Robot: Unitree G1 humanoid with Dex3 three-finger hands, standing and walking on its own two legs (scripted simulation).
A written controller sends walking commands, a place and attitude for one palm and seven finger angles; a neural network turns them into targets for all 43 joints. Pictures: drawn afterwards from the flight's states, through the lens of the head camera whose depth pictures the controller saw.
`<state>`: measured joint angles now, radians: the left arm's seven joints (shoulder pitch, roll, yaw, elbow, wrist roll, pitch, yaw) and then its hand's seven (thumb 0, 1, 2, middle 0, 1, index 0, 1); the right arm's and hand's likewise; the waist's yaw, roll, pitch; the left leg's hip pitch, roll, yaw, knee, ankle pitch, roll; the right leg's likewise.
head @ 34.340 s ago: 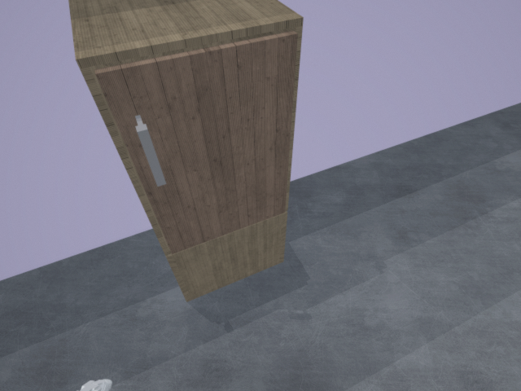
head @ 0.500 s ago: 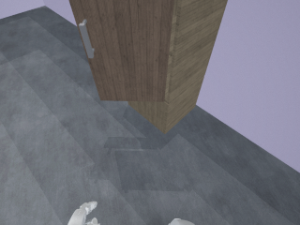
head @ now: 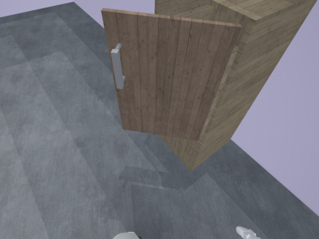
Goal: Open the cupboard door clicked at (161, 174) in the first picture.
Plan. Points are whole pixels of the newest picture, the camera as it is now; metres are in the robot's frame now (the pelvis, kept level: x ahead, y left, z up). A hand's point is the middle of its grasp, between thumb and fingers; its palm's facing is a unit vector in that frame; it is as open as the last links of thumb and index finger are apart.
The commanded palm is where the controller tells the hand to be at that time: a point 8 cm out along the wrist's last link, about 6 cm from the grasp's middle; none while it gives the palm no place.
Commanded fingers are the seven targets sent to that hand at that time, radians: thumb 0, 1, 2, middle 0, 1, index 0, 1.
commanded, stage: come to a stop and stand still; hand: left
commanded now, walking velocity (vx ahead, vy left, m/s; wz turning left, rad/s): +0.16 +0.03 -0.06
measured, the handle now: (119, 67) +0.61 +0.22 +0.05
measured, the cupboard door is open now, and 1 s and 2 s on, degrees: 43 43 43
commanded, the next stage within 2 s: look again from close up in 1.34 s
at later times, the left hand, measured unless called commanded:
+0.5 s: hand (107, 222) +0.17 +0.17 -0.15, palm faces -0.05 -0.96 -0.26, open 7.4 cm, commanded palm none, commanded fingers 0.00 0.90 0.90 -0.20 -0.30 -0.20 -0.30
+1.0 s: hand out of the picture +0.03 +0.18 -0.17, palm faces +0.06 -0.97 -0.23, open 7.4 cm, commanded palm none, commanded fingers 0.00 0.90 0.90 -0.20 -0.30 -0.20 -0.30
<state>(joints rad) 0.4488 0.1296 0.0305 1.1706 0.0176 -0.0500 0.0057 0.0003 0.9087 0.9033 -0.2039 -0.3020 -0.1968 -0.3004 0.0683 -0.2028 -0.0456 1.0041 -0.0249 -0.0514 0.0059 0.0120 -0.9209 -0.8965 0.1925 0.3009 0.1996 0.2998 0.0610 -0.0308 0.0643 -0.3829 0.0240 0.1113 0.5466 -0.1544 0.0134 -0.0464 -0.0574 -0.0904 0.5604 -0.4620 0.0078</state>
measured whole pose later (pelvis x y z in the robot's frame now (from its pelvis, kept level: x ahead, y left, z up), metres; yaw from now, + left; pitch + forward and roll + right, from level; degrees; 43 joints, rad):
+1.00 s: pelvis +0.03 -0.02 +0.01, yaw -1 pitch +0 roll +0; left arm 0.28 0.20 0.05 1.04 0.02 0.03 0.03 0.00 0.90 0.90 -0.21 -0.30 -0.20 -0.30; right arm 0.14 -0.22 -0.06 1.00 -0.01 0.03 -0.01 0.01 -0.91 -0.90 0.20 0.30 0.20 0.30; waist 0.04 -0.03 0.05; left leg -0.22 0.01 0.04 0.50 -0.29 -0.02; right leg -0.27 -0.09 -0.06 0.58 -0.31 0.04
